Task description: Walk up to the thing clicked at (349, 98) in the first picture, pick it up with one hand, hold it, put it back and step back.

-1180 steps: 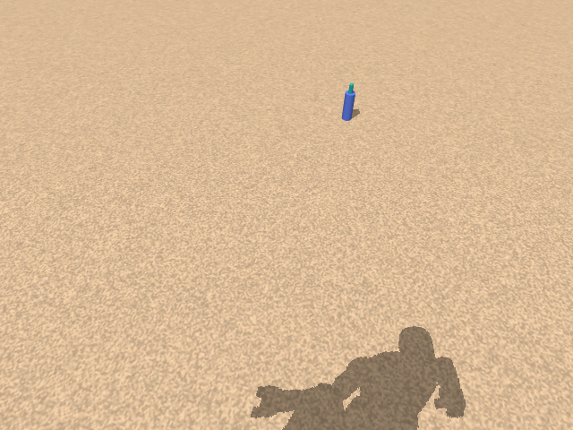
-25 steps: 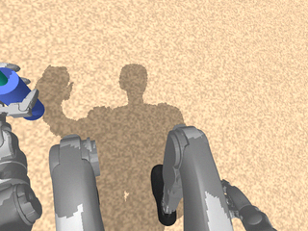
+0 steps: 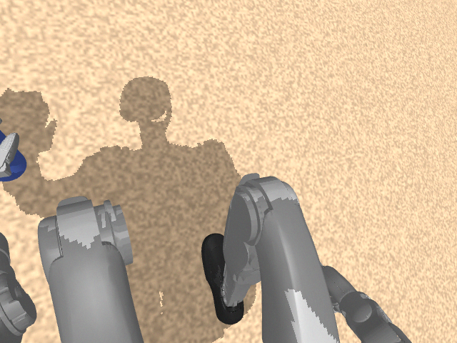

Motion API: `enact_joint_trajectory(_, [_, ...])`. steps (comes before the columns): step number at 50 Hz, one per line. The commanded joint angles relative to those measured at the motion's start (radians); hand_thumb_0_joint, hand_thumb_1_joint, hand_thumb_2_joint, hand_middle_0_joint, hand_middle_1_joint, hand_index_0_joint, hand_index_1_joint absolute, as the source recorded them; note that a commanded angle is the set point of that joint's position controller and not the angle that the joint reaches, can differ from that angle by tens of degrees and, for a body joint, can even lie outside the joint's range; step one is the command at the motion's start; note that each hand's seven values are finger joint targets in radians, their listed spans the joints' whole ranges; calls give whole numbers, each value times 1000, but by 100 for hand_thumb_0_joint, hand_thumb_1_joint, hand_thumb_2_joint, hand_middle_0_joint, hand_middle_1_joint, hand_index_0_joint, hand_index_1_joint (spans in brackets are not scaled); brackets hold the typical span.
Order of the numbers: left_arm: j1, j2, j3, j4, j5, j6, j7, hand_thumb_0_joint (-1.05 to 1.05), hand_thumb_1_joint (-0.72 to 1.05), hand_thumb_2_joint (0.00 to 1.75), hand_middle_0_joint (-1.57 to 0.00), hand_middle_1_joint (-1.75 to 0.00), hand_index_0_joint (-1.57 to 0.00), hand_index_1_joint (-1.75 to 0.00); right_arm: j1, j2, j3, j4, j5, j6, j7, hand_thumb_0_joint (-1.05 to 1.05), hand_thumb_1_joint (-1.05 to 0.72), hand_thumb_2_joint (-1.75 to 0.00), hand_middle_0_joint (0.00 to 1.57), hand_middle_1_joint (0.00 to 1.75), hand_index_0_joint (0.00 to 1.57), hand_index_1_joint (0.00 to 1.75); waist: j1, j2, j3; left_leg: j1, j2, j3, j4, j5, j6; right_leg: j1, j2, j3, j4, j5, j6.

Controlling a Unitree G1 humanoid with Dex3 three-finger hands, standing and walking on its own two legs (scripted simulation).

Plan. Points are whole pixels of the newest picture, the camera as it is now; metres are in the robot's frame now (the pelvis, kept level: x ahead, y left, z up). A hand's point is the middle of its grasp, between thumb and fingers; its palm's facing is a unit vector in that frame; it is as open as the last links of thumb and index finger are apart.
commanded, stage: lower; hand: left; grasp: from the side
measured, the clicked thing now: out of the picture +0.42 +0.31 -0.13
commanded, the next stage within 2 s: loosen in 1.00 s
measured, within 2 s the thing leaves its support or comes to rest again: rests again in 1.54 s
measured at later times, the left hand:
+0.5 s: hand out of the picture +0.42 +0.30 -0.15, palm faces +0.38 -0.92 +0.00, open 8.5 cm
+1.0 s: hand out of the picture +0.42 +0.30 -0.17, palm faces +0.40 -0.92 +0.00, open 8.5 cm
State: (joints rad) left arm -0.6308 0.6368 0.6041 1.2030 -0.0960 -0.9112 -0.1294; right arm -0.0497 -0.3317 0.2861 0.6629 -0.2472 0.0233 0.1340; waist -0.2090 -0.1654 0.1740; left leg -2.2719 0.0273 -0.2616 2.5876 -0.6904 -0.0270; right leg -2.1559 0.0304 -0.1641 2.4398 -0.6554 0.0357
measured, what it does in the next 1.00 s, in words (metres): stands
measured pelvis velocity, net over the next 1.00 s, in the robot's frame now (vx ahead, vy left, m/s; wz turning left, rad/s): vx -0.01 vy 0.01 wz -0.06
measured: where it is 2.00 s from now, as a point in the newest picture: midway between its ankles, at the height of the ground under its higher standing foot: (171, 312)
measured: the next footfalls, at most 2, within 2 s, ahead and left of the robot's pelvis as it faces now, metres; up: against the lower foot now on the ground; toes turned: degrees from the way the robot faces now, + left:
none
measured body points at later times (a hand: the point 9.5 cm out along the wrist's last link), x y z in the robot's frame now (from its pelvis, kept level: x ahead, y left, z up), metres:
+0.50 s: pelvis -0.01 +0.01 -0.01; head +0.23 +0.16 +0.34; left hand +0.40 +0.35 -0.15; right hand +0.15 -0.26 -0.06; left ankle +0.08 +0.13 -0.26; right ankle +0.12 -0.12 -0.26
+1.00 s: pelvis -0.01 +0.01 -0.01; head +0.23 +0.17 +0.33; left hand +0.40 +0.35 -0.16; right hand +0.15 -0.25 -0.06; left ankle +0.08 +0.13 -0.26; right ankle +0.12 -0.12 -0.26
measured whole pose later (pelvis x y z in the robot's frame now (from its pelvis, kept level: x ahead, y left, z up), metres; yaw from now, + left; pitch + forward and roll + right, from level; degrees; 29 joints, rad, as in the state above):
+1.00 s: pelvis -0.01 +0.01 -0.01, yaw -3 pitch +13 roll -15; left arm -0.61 0.77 0.60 1.35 -0.10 -1.04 -0.04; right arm -0.15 -0.37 0.44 0.59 -0.33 0.02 0.15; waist -0.23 -0.25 0.29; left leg -2.23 0.03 -0.35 2.66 -0.70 -0.02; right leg -2.09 0.07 -0.23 2.43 -0.63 0.06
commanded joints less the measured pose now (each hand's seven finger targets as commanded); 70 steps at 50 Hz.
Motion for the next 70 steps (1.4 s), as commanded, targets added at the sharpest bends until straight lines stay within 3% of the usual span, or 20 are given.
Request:
enact_joint_trajectory(1, [-236,268,17,-173,-14,-110,-4,0,25,121,-126,-136,-128,-136,73,-319,-80,-36,-20,1,-21,0,-93,-91,20,30,20,30,-36,486,-681,476,29,91,-289,181,1,315,36,-77,-189,218,-61])
enact_joint_trajectory(5, [-214,264,19,-124,-28,-111,3,0,24,120,-127,-136,-128,-135,57,-334,-63,-51,-26,3,-17,0,-93,-91,20,30,20,30,-48,467,-649,462,29,74,-286,178,1,313,38,-95,-185,219,-59])
enact_joint_trajectory(6, [-230,238,-8,-119,-31,-115,1,0,25,120,-126,-136,-128,-135,44,-332,-55,-58,-27,2,-16,0,-93,-91,20,30,20,30,-64,459,-621,444,29,69,-287,158,2,310,37,-102,-184,207,-57])
enact_joint_trajectory(7, [-213,255,13,-102,-32,-116,8,0,27,122,-127,-137,-128,-136,50,-338,-56,-58,-30,3,-15,0,-92,-91,20,30,20,30,-60,436,-623,437,29,70,-280,150,5,319,40,-101,-193,204,-55])
enact_joint_trajectory(12, [-246,303,9,-85,-26,-139,14,0,28,121,-127,-137,-129,-136,28,-346,-36,-60,-40,2,-14,0,-91,-90,20,30,20,30,-75,415,-577,383,29,66,-265,80,15,320,44,-106,-200,161,-50])
enact_joint_trajectory(18, [-245,328,28,-89,-30,-173,31,0,28,122,-127,-136,-129,-136,4,-357,-15,-70,-57,-2,-14,0,-91,-90,20,30,20,30,-78,455,-588,436,36,55,-261,118,5,338,50,-118,-184,193,-49])
enact_joint_trajectory(22, [-239,319,4,-73,-11,-182,39,0,26,123,-127,-137,-129,-137,-18,-363,-10,-74,-64,-3,-14,0,-91,-91,20,30,20,30,-86,470,-560,454,43,45,-272,125,-2,314,49,-127,-177,196,-51])
enact_joint_trajectory(23, [-222,355,27,-63,-8,-179,44,0,25,123,-127,-137,-129,-137,-13,-365,-3,-74,-65,0,-13,0,-91,-90,20,30,20,30,-83,476,-561,443,42,44,-273,119,-1,330,51,-129,-179,191,-52])
enact_joint_trajectory(33, [-196,329,6,-55,-20,-183,68,0,25,124,-127,-137,-128,-137,-18,-371,12,-78,-75,1,-10,0,-91,-90,20,30,20,30,-96,453,-554,435,43,36,-248,144,3,358,59,-138,-182,229,-44])
enact_joint_trajectory(37, [-228,326,-13,-46,-21,-196,77,0,26,124,-128,-137,-129,-137,-37,-375,21,-86,-76,-2,-8,0,-91,-90,20,30,20,30,-113,436,-517,408,43,24,-253,99,7,334,61,-149,-185,195,-45])
enact_joint_trajectory(40, [-206,347,1,-31,-12,-206,80,0,27,124,-128,-137,-129,-137,-46,-383,19,-85,-79,0,-9,0,-90,-90,20,30,20,30,-100,459,-503,438,49,16,-267,89,-2,315,60,-157,-176,180,-45])
enact_joint_trajectory(43, [-214,314,-25,-31,-13,-215,81,0,29,125,-129,-138,-131,-138,-61,-379,29,-98,-81,-1,-5,0,-90,-90,20,30,20,30,-113,456,-501,440,51,8,-270,99,-5,320,60,-165,-170,187,-45])
enact_joint_trajectory(44, [-199,362,12,-38,-12,-219,86,0,28,125,-129,-138,-130,-138,-57,-382,29,-89,-84,0,-7,0,-90,-90,20,30,20,30,-92,471,-513,449,50,16,-261,114,-4,334,63,-157,-170,200,-45])
enact_joint_trajectory(47, [-184,336,5,-21,-20,-223,93,0,29,125,-127,-136,-128,-136,-55,-382,36,-93,-88,3,-7,0,-90,-90,20,30,20,30,-104,458,-521,446,50,13,-252,136,-2,354,66,-162,-170,221,-42])
enact_joint_trajectory(50, [-195,364,17,-30,-15,-232,103,0,27,125,-128,-136,-129,-136,-61,-385,44,-99,-93,3,-5,0,-90,-90,20,30,20,30,-105,471,-520,457,52,6,-258,139,-6,356,68,-168,-169,220,-44])
enact_joint_trajectory(55, [-184,353,-12,5,-13,-234,98,0,28,124,-129,-136,-130,-136,-80,-385,48,-99,-92,0,-7,0,-90,-90,20,30,20,30,-112,436,-464,400,51,13,-249,82,5,336,71,-168,-183,184,-43])
enact_joint_trajectory(56, [-177,352,-6,1,-15,-235,99,0,28,117,-134,-134,-135,-134,-73,-387,48,-98,-94,-2,-6,0,-90,-90,20,30,20,30,-110,434,-474,407,51,12,-247,87,5,348,71,-170,-183,190,-40])
enact_joint_trajectory(62, [-173,336,-15,0,-34,-243,90,0,-2,69,-102,-92,-104,-90,-83,-388,51,-105,-90,-9,-5,0,-92,-89,20,30,20,30,-106,430,-485,416,53,4,-247,88,3,344,77,-176,-178,192,-42])
enact_joint_trajectory(67, [-197,356,-19,-8,-28,-244,89,0,-32,42,-72,-60,-72,-60,-83,-389,54,-101,-91,-7,-8,0,-92,-90,20,30,20,30,-110,448,-461,416,55,-2,-258,80,1,330,76,-181,-175,184,-44])
enact_joint_trajectory(70, [-178,330,-39,15,-25,-235,87,0,-41,32,-60,-47,-60,-47,-86,-391,50,-105,-90,-6,-7,0,-92,-90,20,30,20,30,-112,445,-448,423,57,-2,-261,79,0,317,76,-179,-176,185,-45])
